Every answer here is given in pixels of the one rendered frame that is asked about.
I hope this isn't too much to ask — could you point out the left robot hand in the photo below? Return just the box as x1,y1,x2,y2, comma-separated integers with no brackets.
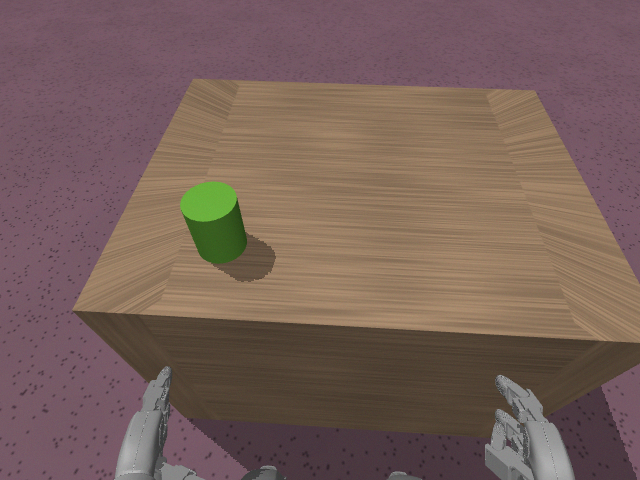
115,366,205,480

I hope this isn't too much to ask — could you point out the right robot hand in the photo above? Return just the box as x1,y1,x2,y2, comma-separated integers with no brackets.
485,375,575,480

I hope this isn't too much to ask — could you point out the can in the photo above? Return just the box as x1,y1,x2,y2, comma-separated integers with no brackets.
180,182,247,264

